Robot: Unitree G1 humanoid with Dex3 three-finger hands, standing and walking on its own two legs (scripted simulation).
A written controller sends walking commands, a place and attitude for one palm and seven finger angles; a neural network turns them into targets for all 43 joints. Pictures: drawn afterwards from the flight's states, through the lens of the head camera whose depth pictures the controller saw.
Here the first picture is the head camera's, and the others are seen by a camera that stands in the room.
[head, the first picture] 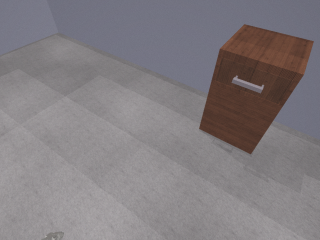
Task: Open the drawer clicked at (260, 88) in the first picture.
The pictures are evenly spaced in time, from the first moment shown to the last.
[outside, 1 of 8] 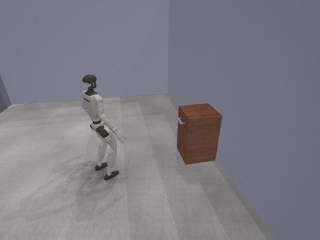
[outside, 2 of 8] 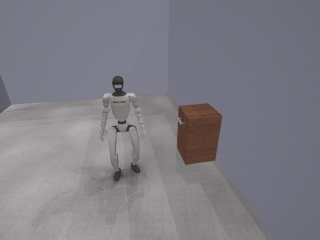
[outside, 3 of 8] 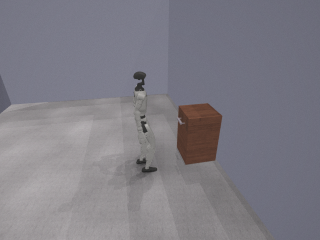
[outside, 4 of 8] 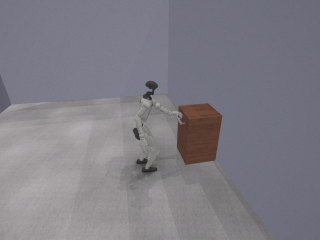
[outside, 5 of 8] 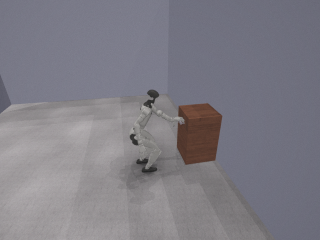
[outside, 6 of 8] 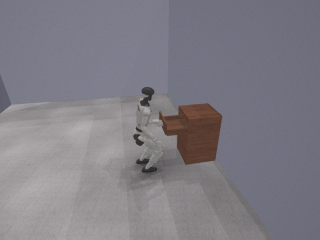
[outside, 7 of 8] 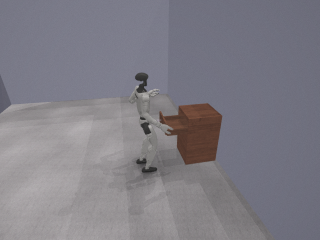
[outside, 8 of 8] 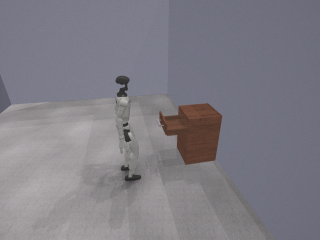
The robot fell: no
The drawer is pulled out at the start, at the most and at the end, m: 0.00 0.30 0.29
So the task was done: yes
